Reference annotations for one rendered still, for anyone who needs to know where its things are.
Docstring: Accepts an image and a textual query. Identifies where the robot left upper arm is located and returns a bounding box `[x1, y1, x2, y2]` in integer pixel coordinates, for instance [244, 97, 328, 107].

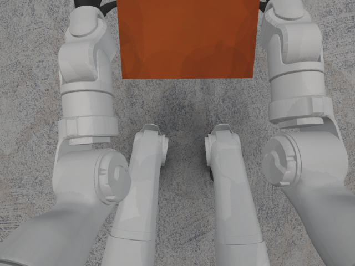
[0, 148, 131, 266]

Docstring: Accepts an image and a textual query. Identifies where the right robot forearm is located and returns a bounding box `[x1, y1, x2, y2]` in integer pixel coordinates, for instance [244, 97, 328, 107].
[258, 0, 348, 158]

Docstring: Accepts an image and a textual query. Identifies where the carton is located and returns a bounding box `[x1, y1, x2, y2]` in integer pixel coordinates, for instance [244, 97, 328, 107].
[116, 0, 260, 79]

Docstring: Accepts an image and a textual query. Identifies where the left robot hand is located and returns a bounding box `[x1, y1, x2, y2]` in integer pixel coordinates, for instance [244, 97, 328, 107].
[74, 0, 117, 17]

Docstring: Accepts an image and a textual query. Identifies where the robot right upper arm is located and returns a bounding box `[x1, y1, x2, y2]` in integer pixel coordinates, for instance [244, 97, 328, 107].
[261, 131, 355, 266]

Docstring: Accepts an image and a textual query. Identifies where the left robot forearm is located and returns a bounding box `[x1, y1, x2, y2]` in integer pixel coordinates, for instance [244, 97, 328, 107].
[52, 6, 119, 185]

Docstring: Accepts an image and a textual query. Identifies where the left robot thigh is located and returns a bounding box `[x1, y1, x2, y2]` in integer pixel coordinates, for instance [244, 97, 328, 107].
[101, 130, 168, 266]

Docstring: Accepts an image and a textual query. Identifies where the robot right shin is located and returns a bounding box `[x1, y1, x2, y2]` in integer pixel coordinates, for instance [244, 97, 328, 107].
[210, 124, 241, 170]

